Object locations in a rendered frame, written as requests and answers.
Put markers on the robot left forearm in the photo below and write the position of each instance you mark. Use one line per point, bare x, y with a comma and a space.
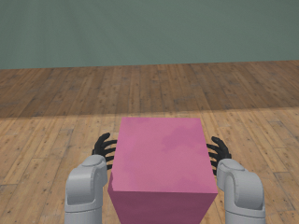
83, 198

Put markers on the robot right forearm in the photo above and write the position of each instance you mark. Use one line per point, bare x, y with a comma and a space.
243, 193

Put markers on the left robot hand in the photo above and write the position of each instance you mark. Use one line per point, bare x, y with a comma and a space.
100, 145

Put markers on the right robot hand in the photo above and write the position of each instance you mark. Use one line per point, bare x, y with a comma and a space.
222, 150

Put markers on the carton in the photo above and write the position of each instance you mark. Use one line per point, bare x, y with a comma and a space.
161, 172

